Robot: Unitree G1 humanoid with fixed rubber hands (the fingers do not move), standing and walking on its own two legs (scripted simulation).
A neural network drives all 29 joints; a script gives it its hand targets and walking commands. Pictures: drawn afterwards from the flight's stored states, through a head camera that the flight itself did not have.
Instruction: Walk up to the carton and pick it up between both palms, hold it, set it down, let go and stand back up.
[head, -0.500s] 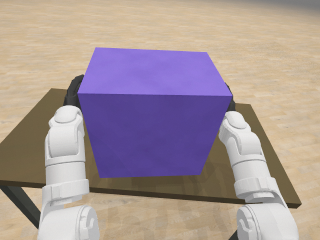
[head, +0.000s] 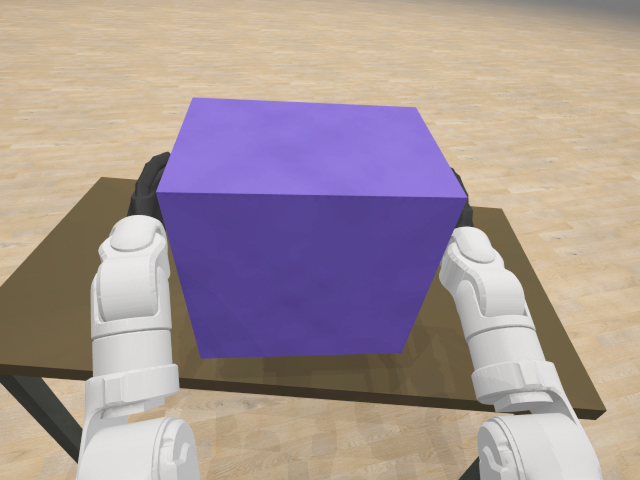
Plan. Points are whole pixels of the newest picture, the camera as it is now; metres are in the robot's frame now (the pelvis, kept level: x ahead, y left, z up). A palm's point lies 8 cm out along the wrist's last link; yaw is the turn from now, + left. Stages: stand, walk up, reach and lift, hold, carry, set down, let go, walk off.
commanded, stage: hold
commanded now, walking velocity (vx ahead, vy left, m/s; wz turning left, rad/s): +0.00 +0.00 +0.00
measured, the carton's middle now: (305, 235) +0.38 +0.00 +0.16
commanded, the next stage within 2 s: none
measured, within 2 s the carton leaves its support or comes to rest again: neither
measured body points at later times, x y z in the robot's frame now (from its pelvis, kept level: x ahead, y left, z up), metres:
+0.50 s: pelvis +0.00 +0.00 +0.00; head -0.04 +0.02 +0.45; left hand +0.37 +0.19 +0.20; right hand +0.37 -0.18 +0.19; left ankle +0.01 +0.13 -0.75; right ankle +0.03 -0.13 -0.75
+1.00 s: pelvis +0.00 +0.00 +0.00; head -0.04 +0.02 +0.45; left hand +0.37 +0.18 +0.20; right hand +0.37 -0.18 +0.19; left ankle +0.01 +0.13 -0.75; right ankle +0.03 -0.13 -0.75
